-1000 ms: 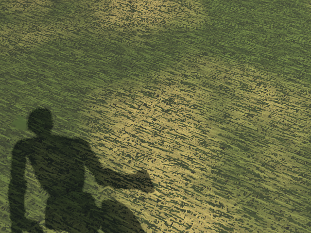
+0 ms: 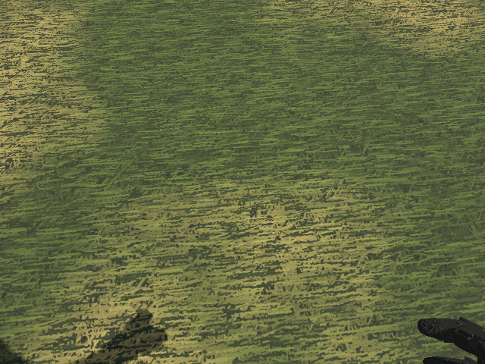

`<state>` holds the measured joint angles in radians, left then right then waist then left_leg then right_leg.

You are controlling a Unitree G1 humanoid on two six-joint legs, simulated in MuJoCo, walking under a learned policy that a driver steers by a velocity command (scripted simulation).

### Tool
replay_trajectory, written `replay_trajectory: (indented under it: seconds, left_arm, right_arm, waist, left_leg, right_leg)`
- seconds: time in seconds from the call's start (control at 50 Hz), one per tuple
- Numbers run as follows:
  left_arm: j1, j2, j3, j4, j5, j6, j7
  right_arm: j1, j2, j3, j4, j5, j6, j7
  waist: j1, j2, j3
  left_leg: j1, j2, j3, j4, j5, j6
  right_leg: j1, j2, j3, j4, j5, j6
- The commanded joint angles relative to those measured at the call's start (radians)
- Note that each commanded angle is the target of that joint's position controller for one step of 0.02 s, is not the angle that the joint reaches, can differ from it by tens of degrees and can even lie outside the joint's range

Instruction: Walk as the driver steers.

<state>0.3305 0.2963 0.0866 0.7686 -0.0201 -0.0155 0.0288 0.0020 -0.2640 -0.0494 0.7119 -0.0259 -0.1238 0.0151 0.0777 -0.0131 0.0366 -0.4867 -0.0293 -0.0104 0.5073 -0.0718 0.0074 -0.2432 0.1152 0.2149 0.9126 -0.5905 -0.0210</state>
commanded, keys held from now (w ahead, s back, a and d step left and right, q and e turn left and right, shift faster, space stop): e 0.40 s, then no key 0.60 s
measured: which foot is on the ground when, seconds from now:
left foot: down 0.00-0.40, up 0.42-0.78, down 0.80-1.00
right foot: up 0.00-0.38, down 0.40-1.00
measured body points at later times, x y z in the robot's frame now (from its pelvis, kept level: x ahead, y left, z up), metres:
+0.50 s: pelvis +0.08 -0.03 +0.01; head +0.11 -0.07 +0.46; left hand +0.32 +0.19 -0.05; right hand +0.14 -0.35 -0.11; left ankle +0.10 +0.11 -0.66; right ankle +0.07 -0.13 -0.72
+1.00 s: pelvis +0.10 -0.02 +0.01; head +0.11 -0.02 +0.46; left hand +0.32 +0.17 -0.10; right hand +0.13 -0.31 -0.10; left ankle +0.14 +0.10 -0.72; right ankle +0.07 -0.13 -0.72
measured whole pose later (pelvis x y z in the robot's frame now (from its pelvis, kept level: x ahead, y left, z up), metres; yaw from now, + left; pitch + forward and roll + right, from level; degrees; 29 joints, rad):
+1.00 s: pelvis +0.10 -0.02 +0.01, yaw -21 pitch -1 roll +0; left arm 0.18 0.24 0.04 0.76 0.02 0.02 0.01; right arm 0.17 -0.25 -0.03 0.84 -0.02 -0.02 0.00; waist 0.00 -0.01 0.02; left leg -0.22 0.02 0.01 0.52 -0.29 -0.02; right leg -0.25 0.04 0.04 0.52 -0.26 -0.01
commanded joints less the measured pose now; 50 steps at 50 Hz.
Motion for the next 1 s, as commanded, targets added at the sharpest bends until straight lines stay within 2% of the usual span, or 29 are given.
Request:
replay_trajectory:
  seconds: [0.02,0.04,0.06,0.1,0.14,0.18,0.22,0.32,0.36,0.38,0.4,0.42,0.44,0.46,0.48,0.5,0.52,0.56,0.6,0.64,0.72,0.76,0.78,0.8,0.82,0.84,0.86,0.92,1.0]
  left_arm:
    - [0.075,0.177,0.030,-0.085,-0.014,0.007,0.000]
    - [0.011,0.173,0.033,-0.098,-0.009,0.025,0.008]
    - [-0.014,0.165,0.038,-0.111,-0.001,0.040,0.013]
    - [0.012,0.100,0.028,-0.122,-0.007,0.062,0.012]
    - [-0.008,0.068,0.019,-0.144,-0.002,0.062,0.012]
    - [-0.039,0.069,0.016,-0.162,0.005,0.061,0.005]
    - [-0.069,0.071,0.014,-0.176,0.004,0.062,-0.007]
    - [-0.145,0.096,0.023,-0.219,0.006,0.075,-0.034]
    - [-0.130,0.095,0.029,-0.220,0.007,0.075,-0.043]
    - [-0.108,0.105,0.036,-0.211,0.010,0.074,-0.042]
    - [-0.062,0.155,0.054,-0.202,0.012,0.071,-0.030]
    - [-0.034,0.276,0.078,-0.220,0.021,0.067,-0.009]
    - [-0.044,0.275,0.067,-0.242,0.047,0.048,-0.013]
    - [-0.045,0.226,0.053,-0.231,0.049,0.029,-0.021]
    - [-0.089,0.196,0.042,-0.222,0.038,0.015,-0.021]
    - [-0.135,0.166,0.032,-0.223,0.027,0.013,-0.018]
    - [-0.171,0.149,0.022,-0.224,0.019,0.015,-0.014]
    - [-0.192,0.128,0.008,-0.224,0.030,0.016,-0.007]
    - [-0.202,0.117,0.003,-0.216,0.033,0.014,-0.004]
    - [-0.203,0.119,0.003,-0.202,0.033,0.017,-0.003]
    - [-0.197,0.119,-0.002,-0.168,0.036,0.023,-0.015]
    - [-0.220,0.095,-0.015,-0.151,0.026,0.023,-0.020]
    - [-0.207,0.077,-0.022,-0.137,0.021,0.020,-0.021]
    - [-0.174,0.053,-0.030,-0.125,0.033,0.013,-0.021]
    - [-0.122,0.057,-0.027,-0.116,0.048,0.004,-0.028]
    - [-0.130,0.037,-0.030,-0.111,0.050,0.004,-0.025]
    - [-0.185,0.071,-0.024,-0.105,0.050,0.008,-0.021]
    - [-0.209,0.068,-0.018,-0.098,0.040,0.029,-0.012]
    - [-0.191,0.047,-0.017,-0.063,0.035,0.024,-0.011]
  right_arm:
    - [0.184,-0.114,-0.039,-0.053,0.014,0.034,-0.014]
    - [0.128,-0.099,-0.028,-0.053,0.008,0.050,-0.018]
    - [0.094,-0.093,-0.024,-0.050,0.007,0.060,-0.019]
    - [0.065,-0.117,-0.032,-0.037,-0.006,0.063,-0.022]
    - [0.066,-0.140,-0.043,-0.027,-0.003,0.062,-0.026]
    - [0.062,-0.157,-0.051,-0.023,0.007,0.069,-0.032]
    - [0.046,-0.170,-0.055,-0.024,0.014,0.084,-0.036]
    - [0.067,-0.207,-0.067,-0.004,0.034,0.105,-0.027]
    - [0.065,-0.216,-0.070,0.006,0.051,0.112,-0.026]
    - [0.084,-0.201,-0.067,0.017,0.057,0.115,-0.025]
    - [0.142,-0.164,-0.058,0.041,0.047,0.117,-0.020]
    - [0.152,-0.099,-0.035,0.010,-0.004,0.115,-0.011]
    - [0.082,-0.120,-0.039,-0.020,0.000,0.112,-0.018]
    - [0.045,-0.157,-0.050,-0.020,0.024,0.115,-0.022]
    - [0.059,-0.157,-0.052,-0.012,0.038,0.119,-0.026]
    - [0.074,-0.157,-0.054,0.009,0.030,0.122,-0.034]
    - [0.084,-0.164,-0.057,0.014,0.022,0.128,-0.038]
    - [0.120,-0.150,-0.055,0.025,0.028,0.133,-0.035]
    - [0.120,-0.125,-0.044,0.026,0.032,0.137,-0.034]
    - [0.099,-0.102,-0.031,0.021,0.027,0.140,-0.032]
    - [0.101,-0.117,-0.029,0.022,0.032,0.142,-0.026]
    - [0.135,-0.101,-0.024,0.036,0.028,0.135,-0.022]
    - [0.155,-0.097,-0.019,0.044,0.017,0.129,-0.018]
    - [0.172,-0.131,-0.021,0.046,0.001,0.124,-0.019]
    - [0.164,-0.201,-0.034,0.041,0.000,0.123,-0.023]
    - [0.123,-0.161,-0.028,0.055,0.010,0.121,-0.017]
    - [0.089,-0.111,-0.014,0.039,0.010,0.115,-0.011]
    - [0.114,-0.115,-0.009,0.058,0.008,0.091,-0.011]
    - [0.148,-0.105,-0.001,0.080,0.013,0.090,-0.023]
  waist:
    - [-0.112,0.152,-0.309]
    - [-0.098,0.086,-0.219]
    - [-0.079,0.089,-0.147]
    - [-0.047,0.148,-0.092]
    - [-0.052,0.158,-0.109]
    - [-0.058,0.134,-0.156]
    - [-0.063,0.131,-0.168]
    - [-0.086,0.150,-0.121]
    - [-0.065,0.145,-0.118]
    - [-0.056,0.128,-0.121]
    - [-0.051,0.037,-0.132]
    - [-0.084,-0.265,-0.149]
    - [-0.034,-0.263,-0.184]
    - [-0.014,-0.157,-0.188]
    - [-0.044,-0.129,-0.163]
    - [-0.061,-0.090,-0.162]
    - [-0.078,-0.102,-0.154]
    - [-0.099,-0.113,-0.173]
    - [-0.097,-0.111,-0.163]
    - [-0.081,-0.118,-0.153]
    - [-0.060,-0.132,-0.123]
    - [-0.091,-0.115,-0.108]
    - [-0.107,-0.092,-0.105]
    - [-0.090,-0.037,-0.126]
    - [-0.032,0.094,-0.125]
    - [-0.020,0.187,-0.119]
    - [-0.048,0.147,-0.078]
    - [-0.071,0.104,-0.054]
    - [-0.082,0.051,-0.056]
  left_leg:
    - [0.664,0.440,-0.448,-0.086,0.306,0.250]
    - [0.521,0.383,-0.340,-0.118,0.267,0.222]
    - [0.398,0.344,-0.271,-0.148,0.238,0.215]
    - [0.236,0.287,-0.144,-0.222,0.210,0.208]
    - [0.255,0.306,-0.094,-0.241,0.294,0.236]
    - [0.300,0.336,-0.064,-0.240,0.323,0.250]
    - [0.297,0.339,-0.017,-0.250,0.256,0.241]
    - [0.324,0.360,0.034,-0.224,0.097,0.199]
    - [0.341,0.358,0.057,-0.155,0.074,0.156]
    - [0.317,0.332,0.086,-0.092,0.033,0.114]
    - [0.232,0.277,0.141,0.038,-0.056,0.043]
    - [-0.041,0.136,0.236,0.365,-0.452,-0.057]
    - [-0.177,0.049,0.079,0.595,-0.630,-0.087]
    - [-0.191,0.072,0.007,0.680,-0.575,-0.077]
    - [-0.195,0.087,-0.011,0.673,-0.495,-0.062]
    - [-0.189,0.101,-0.022,0.645,-0.431,-0.061]
    - [-0.152,0.098,-0.017,0.639,-0.383,-0.069]
    - [-0.069,0.080,-0.009,0.630,-0.319,-0.081]
    - [-0.033,0.084,-0.011,0.499,-0.293,-0.088]
    - [0.029,0.087,-0.009,0.368,-0.291,-0.088]
    - [0.139,0.075,0.007,0.197,-0.303,-0.076]
    - [0.228,0.064,0.024,0.013,-0.194,-0.056]
    - [0.307,0.069,0.016,-0.114,-0.046,-0.039]
    - [0.390,0.135,-0.061,-0.125,0.108,-0.015]
    - [0.409,0.212,-0.109,-0.082,0.219,0.030]
    - [0.268,0.216,-0.130,-0.111,-0.007,0.076]
    - [0.210,0.177,-0.110,-0.134,-0.127,0.060]
    - [0.201,0.135,-0.063,-0.123,-0.158,0.011]
    - [0.233,0.120,-0.044,-0.097,-0.132,0.008]
  right_leg:
    - [-0.458,-0.092,-0.050,0.460,-0.013,0.069]
    - [-0.444,-0.124,-0.087,0.430,0.043,0.083]
    - [-0.420,-0.151,-0.100,0.389,0.075,0.087]
    - [-0.315,-0.164,-0.148,0.295,0.124,0.086]
    - [-0.310,-0.175,-0.168,0.199,0.165,0.089]
    - [-0.288,-0.194,-0.170,0.109,0.236,0.086]
    - [-0.238,-0.197,-0.187,0.023,0.296,0.077]
    - [-0.166,-0.177,-0.243,-0.168,0.298,0.035]
    - [-0.097,-0.154,-0.272,-0.318,0.345,0.003]
    - [-0.021,-0.130,-0.278,-0.407,0.412,-0.022]
    - [0.107,-0.159,-0.198,-0.497,0.587,-0.065]
    - [0.283,-0.420,0.157,-0.514,0.973,-0.177]
    - [0.235,-0.529,0.290,-0.532,1.023,-0.349]
    - [0.219,-0.478,0.199,-0.538,0.990,-0.335]
    - [0.197,-0.421,0.114,-0.531,0.934,-0.275]
    - [0.188,-0.383,0.072,-0.529,0.876,-0.228]
    - [0.151,-0.366,0.040,-0.532,0.896,-0.214]
    - [0.109,-0.341,0.001,-0.541,0.925,-0.218]
    - [0.111,-0.326,-0.018,-0.545,0.876,-0.213]
    - [0.099,-0.322,-0.017,-0.543,0.817,-0.211]
    - [0.056,-0.332,0.030,-0.543,0.708,-0.223]
    - [0.029,-0.305,0.030,-0.517,0.646,-0.192]
    - [0.001,-0.280,0.021,-0.510,0.584,-0.151]
    - [-0.034,-0.234,0.000,-0.481,0.484,-0.095]
    - [-0.072,-0.156,-0.069,-0.432,0.371,-0.052]
    - [0.015,-0.120,-0.127,-0.453,0.331,-0.013]
    - [0.051,-0.126,-0.122,-0.449,0.364,-0.001]
    - [0.052,-0.139,-0.106,-0.445,0.442,-0.024]
    - [0.044,-0.143,-0.102,-0.455,0.478,-0.024]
